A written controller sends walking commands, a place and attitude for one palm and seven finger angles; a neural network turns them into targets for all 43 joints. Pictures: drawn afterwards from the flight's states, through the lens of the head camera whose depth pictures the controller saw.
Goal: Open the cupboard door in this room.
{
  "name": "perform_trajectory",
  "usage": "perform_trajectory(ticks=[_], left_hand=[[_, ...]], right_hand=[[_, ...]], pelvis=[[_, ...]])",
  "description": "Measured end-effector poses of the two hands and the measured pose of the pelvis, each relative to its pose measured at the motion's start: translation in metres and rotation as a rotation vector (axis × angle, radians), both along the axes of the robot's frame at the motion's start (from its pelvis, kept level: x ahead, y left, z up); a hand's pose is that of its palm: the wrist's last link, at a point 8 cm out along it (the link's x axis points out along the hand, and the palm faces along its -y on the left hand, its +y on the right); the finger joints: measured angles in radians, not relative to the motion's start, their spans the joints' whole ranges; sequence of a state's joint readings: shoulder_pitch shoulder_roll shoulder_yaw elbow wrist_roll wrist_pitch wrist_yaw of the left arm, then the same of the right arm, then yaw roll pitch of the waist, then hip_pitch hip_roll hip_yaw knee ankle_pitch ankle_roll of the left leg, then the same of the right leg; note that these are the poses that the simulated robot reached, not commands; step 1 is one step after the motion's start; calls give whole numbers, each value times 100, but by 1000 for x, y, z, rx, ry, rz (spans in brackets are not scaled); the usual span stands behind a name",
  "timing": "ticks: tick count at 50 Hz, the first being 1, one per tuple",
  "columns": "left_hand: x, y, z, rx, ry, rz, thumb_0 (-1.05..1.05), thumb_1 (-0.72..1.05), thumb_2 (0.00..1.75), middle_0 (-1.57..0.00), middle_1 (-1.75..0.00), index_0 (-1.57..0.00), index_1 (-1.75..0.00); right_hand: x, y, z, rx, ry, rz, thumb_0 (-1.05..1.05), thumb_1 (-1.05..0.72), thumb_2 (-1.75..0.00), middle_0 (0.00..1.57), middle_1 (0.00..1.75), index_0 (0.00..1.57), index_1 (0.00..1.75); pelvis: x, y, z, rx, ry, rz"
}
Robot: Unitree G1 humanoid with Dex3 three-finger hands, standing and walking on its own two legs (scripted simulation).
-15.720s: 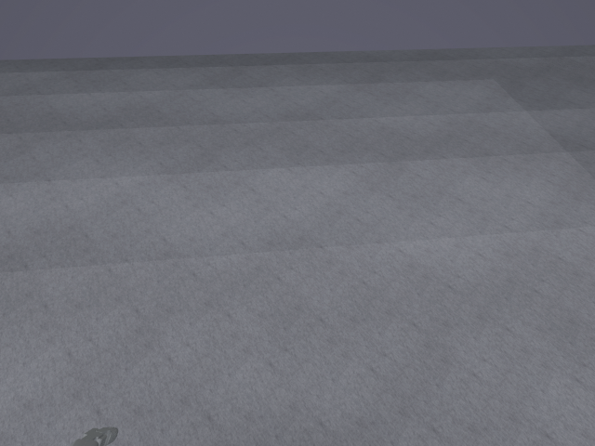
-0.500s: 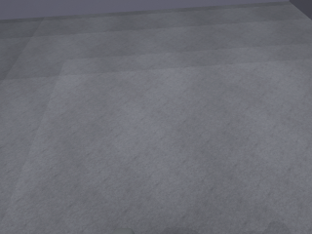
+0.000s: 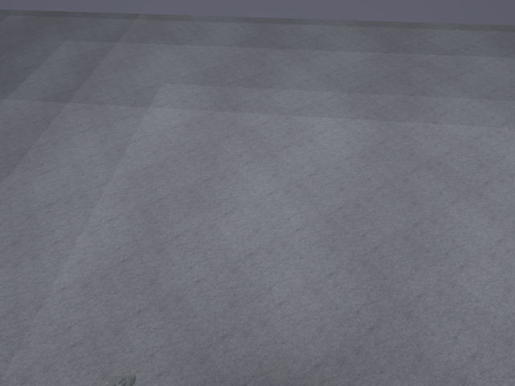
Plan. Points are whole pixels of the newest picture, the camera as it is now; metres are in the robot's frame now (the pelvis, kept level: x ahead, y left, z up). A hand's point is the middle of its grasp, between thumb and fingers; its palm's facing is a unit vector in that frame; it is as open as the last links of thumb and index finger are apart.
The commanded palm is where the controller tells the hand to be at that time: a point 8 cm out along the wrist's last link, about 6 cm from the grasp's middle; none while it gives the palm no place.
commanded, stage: turn or walk to find it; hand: left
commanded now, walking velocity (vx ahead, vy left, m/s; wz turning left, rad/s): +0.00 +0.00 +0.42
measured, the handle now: out of the picture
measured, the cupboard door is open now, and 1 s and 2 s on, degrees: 0 0 0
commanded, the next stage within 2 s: none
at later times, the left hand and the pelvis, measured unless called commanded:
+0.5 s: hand out of the picture -0.04 +0.23 -0.18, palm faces +0.28 -0.93 -0.24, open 7.4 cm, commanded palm none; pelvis -0.02 +0.02 -0.01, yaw +13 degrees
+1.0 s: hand out of the picture -0.03 +0.17 -0.13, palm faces +0.44 -0.85 -0.29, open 7.4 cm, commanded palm none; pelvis -0.03 -0.04 +0.01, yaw +26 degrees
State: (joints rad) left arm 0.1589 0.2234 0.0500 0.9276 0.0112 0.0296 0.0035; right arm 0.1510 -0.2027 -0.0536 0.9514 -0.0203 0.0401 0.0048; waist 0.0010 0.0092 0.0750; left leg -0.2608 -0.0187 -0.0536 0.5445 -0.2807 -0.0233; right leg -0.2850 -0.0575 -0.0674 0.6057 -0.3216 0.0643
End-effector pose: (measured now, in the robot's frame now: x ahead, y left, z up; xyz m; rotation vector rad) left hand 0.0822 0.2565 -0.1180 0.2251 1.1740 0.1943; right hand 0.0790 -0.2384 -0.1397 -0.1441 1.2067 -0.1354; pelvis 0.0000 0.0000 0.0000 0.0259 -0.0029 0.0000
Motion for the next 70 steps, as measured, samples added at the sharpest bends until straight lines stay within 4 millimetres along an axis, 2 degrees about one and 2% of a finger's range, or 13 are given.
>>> perform_trajectory(ticks=[6,13,18,23,26,31,36,43,47,54,59,63,70], left_hand=[[-19,-23,12,7,-30,48,1,90,90,-20,-30,-21,-30],[-56,-30,9,-16,34,122,1,90,90,-20,-30,-21,-30],[-90,-18,-2,-40,77,191,1,90,90,-20,-30,-21,-30],[-128,10,-27,-63,122,280,1,90,90,-20,-30,-21,-30],[-144,22,-30,-58,163,313,1,90,90,-20,-30,-21,-30],[-146,31,-16,-52,132,345,1,90,90,-20,-30,-20,-30],[-134,27,-5,-31,71,355,1,91,90,-19,-30,-20,-30],[-114,-2,5,15,-22,358,1,90,90,-19,-30,-20,-30],[-123,-29,13,28,-47,392,1,90,90,-20,-30,-20,-30],[-160,-64,17,2,11,484,1,90,90,-20,-30,-21,-30],[-194,-78,12,-18,51,558,1,91,90,-20,-30,-21,-30],[-230,-84,5,-40,97,618,1,90,90,-20,-30,-21,-30],[-299,-81,-24,-89,161,730,1,90,90,-20,-30,-21,-30]], right_hand=[[-14,-21,-8,8,78,27,1,-91,-89,20,30,20,30],[-20,-27,0,-11,144,81,1,-91,-89,20,30,20,30],[-6,-12,5,-37,144,151,1,-91,-90,20,30,20,30],[23,19,6,-72,57,233,1,-91,-90,20,30,20,30],[33,35,14,-73,9,266,1,-91,-89,20,30,20,30],[40,52,23,-61,-11,311,0,-91,-89,20,30,20,30],[41,53,19,-30,-8,336,0,-91,-89,20,30,20,30],[39,23,-5,12,27,349,0,-91,-89,20,30,20,30],[41,3,-12,12,66,371,0,-91,-89,20,30,20,30],[45,-18,-5,-11,114,430,1,-91,-89,20,30,20,30],[49,-15,-1,-37,145,495,1,-91,-90,20,30,20,30],[60,3,2,-48,121,558,1,-91,-90,19,30,20,30],[80,61,11,-54,-29,680,1,-91,-90,20,30,20,30]], pelvis=[[-5,-13,4,7,-15,69],[-7,-15,10,17,-12,134],[-11,-6,8,11,-9,180],[-18,14,-6,-16,-11,231],[-22,19,-4,-14,-18,237],[-25,22,7,-27,-14,276],[-28,14,9,-21,-8,311],[-27,-17,0,7,-1,370],[-27,-33,1,11,-17,420],[-27,-48,11,33,-18,491],[-31,-51,12,35,-13,538],[-40,-49,11,27,-12,574],[-66,-33,-4,-7,-20,642]])
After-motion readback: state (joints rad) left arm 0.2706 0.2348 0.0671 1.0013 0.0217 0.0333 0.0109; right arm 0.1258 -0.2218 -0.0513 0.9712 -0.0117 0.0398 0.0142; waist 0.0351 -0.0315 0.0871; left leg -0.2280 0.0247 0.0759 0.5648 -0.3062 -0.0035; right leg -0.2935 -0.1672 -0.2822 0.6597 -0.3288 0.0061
